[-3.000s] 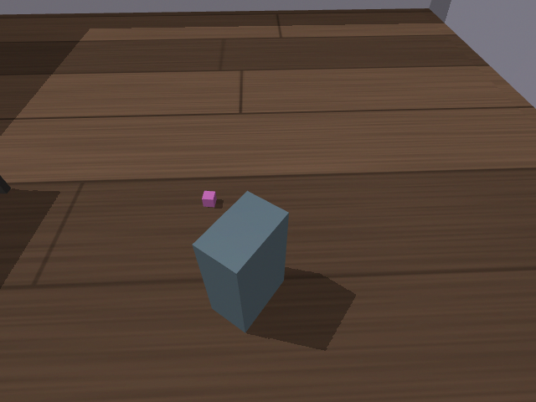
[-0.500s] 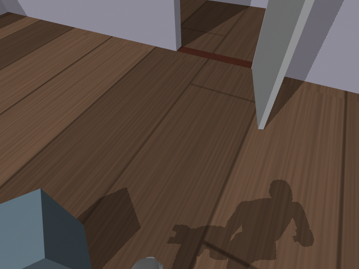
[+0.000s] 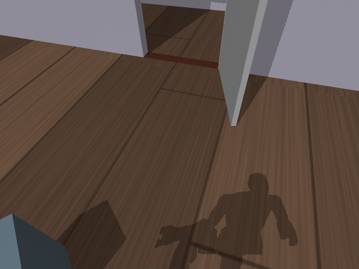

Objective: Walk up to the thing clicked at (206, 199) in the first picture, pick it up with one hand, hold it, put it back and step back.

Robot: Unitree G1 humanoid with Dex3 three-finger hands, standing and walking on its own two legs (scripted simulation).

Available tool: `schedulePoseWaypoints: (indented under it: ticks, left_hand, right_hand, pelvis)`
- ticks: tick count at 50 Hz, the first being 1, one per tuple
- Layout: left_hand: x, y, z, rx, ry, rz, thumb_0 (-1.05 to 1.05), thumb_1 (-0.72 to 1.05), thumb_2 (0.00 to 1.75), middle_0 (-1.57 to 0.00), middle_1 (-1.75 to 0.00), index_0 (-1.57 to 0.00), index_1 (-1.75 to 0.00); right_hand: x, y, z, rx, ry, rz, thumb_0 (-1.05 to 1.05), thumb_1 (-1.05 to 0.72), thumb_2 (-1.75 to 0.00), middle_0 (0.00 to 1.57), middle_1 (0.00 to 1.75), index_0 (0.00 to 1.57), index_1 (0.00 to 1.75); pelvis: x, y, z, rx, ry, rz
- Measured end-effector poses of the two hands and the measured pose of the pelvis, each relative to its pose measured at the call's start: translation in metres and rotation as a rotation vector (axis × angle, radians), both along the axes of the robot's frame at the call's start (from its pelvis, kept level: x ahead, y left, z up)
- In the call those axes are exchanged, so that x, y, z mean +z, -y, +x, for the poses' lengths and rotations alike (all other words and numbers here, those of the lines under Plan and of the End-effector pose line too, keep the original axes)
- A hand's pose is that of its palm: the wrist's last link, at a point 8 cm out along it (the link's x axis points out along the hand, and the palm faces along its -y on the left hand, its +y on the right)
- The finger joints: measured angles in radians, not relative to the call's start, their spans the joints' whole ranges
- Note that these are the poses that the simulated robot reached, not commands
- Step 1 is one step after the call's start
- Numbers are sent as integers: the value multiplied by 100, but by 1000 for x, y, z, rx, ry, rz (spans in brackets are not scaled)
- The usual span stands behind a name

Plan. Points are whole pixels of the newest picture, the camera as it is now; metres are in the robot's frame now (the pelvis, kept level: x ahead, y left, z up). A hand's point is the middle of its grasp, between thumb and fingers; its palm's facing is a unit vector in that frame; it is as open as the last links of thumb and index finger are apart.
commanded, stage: walk up
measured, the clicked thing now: out of the picture +0.16 +1.18 -0.72
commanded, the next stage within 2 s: stand in 0.58 s
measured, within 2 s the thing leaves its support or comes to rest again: neither
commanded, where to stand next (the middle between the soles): +0.08 +0.01 m, yaw +0 degrees
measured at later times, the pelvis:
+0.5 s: pelvis +0.02 +0.01 +0.02, yaw -4 degrees
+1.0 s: pelvis +0.01 +0.01 +0.03, yaw -2 degrees
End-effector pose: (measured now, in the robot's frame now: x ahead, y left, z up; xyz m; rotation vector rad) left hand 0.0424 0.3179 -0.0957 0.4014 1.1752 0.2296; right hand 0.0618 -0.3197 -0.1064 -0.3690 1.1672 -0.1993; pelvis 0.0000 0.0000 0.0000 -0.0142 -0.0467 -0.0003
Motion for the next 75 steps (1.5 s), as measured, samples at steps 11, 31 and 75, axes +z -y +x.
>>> schedulePoseWaypoints:
  ticks: [11, 31, 75]
  left_hand:
    - [-2, 12, 55, -43, 51, -59, 1, 90, 90, -20, -30, -20, -30]
    - [13, 16, 89, -76, 10, -63, 0, 90, 90, -20, -30, -20, -29]
    - [8, 4, 46, 4, -54, -86, 0, 90, 90, -20, -30, -20, -29]
  right_hand:
    - [1, -27, 7, -32, 1, 59, 0, -90, -90, 20, 30, 20, 30]
    - [13, -27, 14, -115, -6, 64, 0, -90, -90, 20, 30, 20, 30]
    - [18, -42, 15, -63, -62, 58, 0, -90, -90, 20, 30, 20, 30]
  pelvis:
    - [9, -7, 11, -30, 1, 18]
    - [27, -13, 17, -64, 6, 21]
    - [33, -20, 15, -17, -5, 15]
